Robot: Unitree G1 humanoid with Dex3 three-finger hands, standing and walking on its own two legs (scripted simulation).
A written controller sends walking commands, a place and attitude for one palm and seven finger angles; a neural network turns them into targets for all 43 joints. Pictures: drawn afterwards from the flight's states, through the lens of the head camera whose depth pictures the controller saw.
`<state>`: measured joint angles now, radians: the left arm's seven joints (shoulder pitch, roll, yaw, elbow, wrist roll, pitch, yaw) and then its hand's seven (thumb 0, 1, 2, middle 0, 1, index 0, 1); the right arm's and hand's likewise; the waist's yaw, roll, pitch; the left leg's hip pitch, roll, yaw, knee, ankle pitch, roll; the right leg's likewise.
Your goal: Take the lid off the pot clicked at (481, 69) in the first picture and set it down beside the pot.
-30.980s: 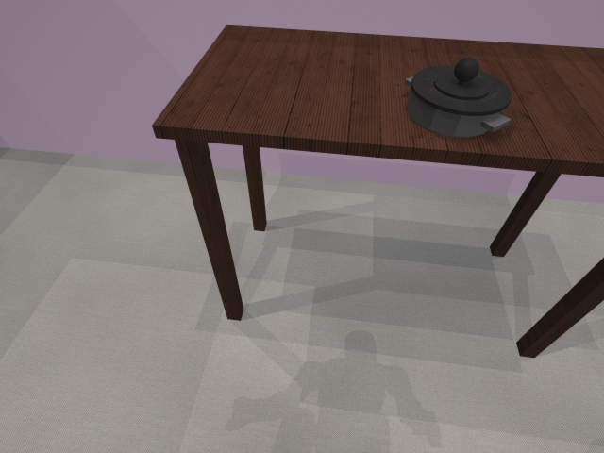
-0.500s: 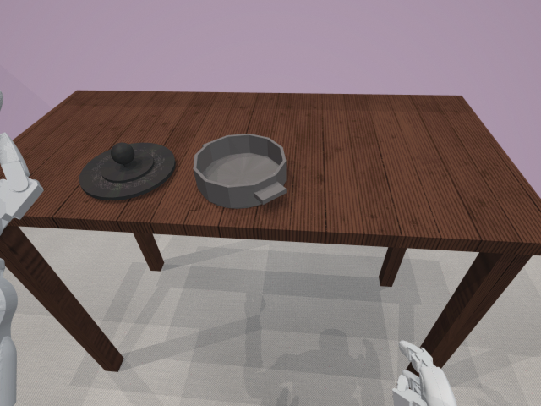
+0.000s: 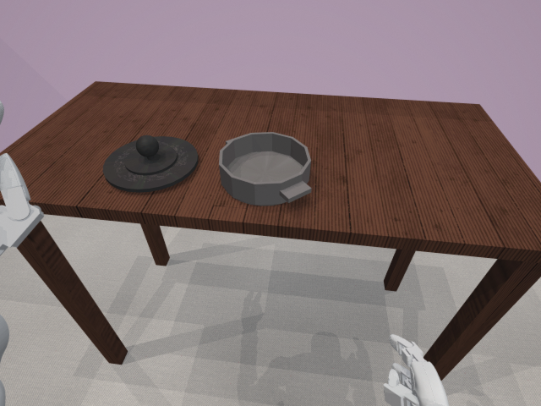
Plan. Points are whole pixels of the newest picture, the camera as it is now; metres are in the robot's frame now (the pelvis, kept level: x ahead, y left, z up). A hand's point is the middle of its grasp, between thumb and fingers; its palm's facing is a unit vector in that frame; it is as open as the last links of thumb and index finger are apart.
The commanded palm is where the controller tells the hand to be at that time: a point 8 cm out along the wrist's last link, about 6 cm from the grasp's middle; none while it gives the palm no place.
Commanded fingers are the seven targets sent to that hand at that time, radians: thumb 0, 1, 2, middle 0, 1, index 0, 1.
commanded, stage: step back with the hand held close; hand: left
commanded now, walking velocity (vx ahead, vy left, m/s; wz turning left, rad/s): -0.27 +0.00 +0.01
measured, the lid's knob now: (147, 146) +0.53 +0.33 +0.12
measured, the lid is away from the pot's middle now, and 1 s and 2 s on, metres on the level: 0.24 0.24 0.24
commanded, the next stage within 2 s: stop stepping back and stand still in 1.08 s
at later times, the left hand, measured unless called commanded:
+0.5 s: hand out of the picture +0.15 +0.26 +0.28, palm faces +0.48 -0.74 -0.47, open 7.4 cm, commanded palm +0.09 +0.32 +0.28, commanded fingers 0.00 0.90 0.90 -0.20 -0.30 -0.20 -0.30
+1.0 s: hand out of the picture +0.04 +0.27 +0.29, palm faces +0.51 -0.80 -0.30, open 7.4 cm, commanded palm -0.01 +0.33 +0.28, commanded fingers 0.00 0.90 0.90 -0.20 -0.30 -0.20 -0.30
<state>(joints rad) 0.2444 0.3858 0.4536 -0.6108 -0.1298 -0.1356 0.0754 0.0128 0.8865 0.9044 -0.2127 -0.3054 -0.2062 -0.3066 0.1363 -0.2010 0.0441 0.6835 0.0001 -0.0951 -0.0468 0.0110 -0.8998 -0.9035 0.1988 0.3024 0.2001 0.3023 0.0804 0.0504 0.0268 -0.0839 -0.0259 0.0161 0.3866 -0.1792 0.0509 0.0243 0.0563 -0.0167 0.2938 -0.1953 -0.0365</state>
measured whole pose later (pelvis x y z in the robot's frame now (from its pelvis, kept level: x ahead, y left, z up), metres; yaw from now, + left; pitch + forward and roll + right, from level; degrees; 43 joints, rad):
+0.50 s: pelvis -0.04 +0.04 -0.02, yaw -1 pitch +2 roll -2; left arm 0.40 0.54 0.63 -0.84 -0.09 -0.23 0.13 0.01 0.88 0.90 -0.22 -0.31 -0.21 -0.31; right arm 0.22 -0.21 -0.01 0.58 0.01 -0.04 -0.04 0.01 -0.90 -0.90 0.20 0.30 0.20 0.30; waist 0.00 -0.01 0.00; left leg -0.40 -0.06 0.07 0.53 -0.16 0.11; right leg -0.24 0.02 0.01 0.54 -0.32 -0.01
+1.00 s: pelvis -0.14 +0.05 -0.03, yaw +0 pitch +0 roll -3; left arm 0.26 0.52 0.56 -0.81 -0.07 -0.27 0.16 0.01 0.88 0.90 -0.22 -0.31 -0.21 -0.31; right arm 0.24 -0.23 -0.02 0.61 0.01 -0.06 -0.06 0.01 -0.90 -0.90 0.20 0.30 0.20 0.30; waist -0.03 -0.02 -0.03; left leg -0.41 0.01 -0.05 0.68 -0.28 0.03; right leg -0.39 0.00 -0.04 0.64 -0.28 0.01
